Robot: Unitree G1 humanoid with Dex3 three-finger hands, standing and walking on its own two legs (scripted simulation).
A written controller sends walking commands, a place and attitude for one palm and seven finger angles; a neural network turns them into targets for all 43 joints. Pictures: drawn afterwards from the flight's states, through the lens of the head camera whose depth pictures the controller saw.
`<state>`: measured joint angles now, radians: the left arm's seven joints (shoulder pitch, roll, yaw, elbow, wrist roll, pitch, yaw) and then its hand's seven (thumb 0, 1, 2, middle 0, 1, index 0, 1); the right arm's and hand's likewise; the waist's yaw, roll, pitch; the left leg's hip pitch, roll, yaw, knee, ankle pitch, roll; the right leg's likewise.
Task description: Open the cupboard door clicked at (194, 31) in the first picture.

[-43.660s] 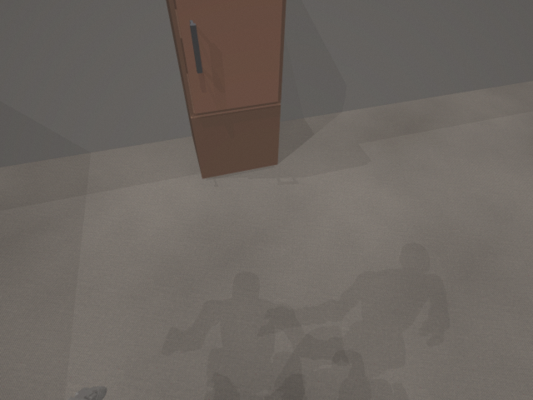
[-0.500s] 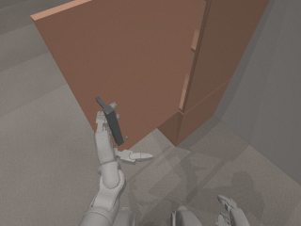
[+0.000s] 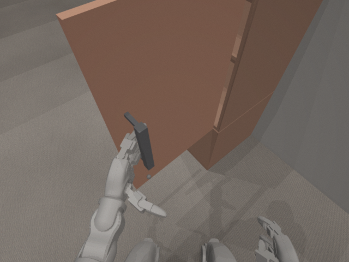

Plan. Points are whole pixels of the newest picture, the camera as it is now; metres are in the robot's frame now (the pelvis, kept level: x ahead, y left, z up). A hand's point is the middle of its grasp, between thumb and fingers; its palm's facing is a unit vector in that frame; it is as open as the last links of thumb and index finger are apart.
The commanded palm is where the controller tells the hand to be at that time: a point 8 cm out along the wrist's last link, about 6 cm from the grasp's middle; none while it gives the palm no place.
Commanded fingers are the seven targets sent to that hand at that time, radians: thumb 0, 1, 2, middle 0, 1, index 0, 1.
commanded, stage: slide the hand sideways off the handle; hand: left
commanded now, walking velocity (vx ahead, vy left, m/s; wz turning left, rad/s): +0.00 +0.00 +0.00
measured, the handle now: (140, 143) +0.37 +0.10 +0.04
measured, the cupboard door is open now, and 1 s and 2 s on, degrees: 92 92 92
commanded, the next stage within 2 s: draw the hand back to the body in 0.78 s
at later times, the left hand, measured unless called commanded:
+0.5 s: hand (124, 193) +0.25 +0.12 +0.04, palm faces -0.10 -0.99 -0.03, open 16.3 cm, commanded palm +0.23 +0.18 +0.04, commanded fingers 0.00 -0.50 0.30 -0.15 -0.30 -0.15 -0.30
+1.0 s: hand (103, 205) +0.23 +0.15 +0.05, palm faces -0.10 -0.99 -0.05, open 16.3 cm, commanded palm +0.20 +0.22 +0.07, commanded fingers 0.00 -0.50 0.30 -0.15 -0.30 -0.15 -0.30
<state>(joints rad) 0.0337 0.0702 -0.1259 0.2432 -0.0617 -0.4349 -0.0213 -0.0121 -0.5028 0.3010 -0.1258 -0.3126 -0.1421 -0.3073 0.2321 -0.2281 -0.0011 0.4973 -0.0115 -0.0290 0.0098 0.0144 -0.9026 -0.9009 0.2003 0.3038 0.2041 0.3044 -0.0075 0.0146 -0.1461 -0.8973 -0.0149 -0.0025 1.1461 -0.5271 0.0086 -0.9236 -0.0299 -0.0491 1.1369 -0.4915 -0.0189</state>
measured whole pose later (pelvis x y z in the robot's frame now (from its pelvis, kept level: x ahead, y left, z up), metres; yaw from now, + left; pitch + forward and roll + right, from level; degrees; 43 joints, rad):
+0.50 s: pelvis +0.02 +0.00 -0.01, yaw +0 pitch +17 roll -1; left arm 0.32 0.16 -0.04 -0.03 -0.14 -0.37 -0.14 -0.01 -0.50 0.30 -0.15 -0.30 -0.16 -0.30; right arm 0.23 -0.22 0.01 0.44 0.00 -0.05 -0.02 0.02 -0.90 -0.90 0.20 0.30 0.21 0.30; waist 0.01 0.02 -0.16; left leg -0.92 -0.01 -0.02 1.19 -0.58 0.00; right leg -0.94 -0.02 -0.07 1.17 -0.54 -0.02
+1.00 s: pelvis +0.01 -0.01 -0.01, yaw +0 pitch +17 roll -2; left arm 0.44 0.24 0.09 -0.15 -0.24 -0.34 -0.26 -0.01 -0.50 0.30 -0.15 -0.30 -0.15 -0.30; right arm 0.24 -0.22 0.01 0.44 0.02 -0.08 -0.06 0.02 -0.90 -0.90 0.20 0.30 0.21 0.30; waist 0.00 0.03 -0.17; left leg -0.94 0.01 -0.05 1.24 -0.59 -0.01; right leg -0.94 -0.01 -0.09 1.20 -0.54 -0.03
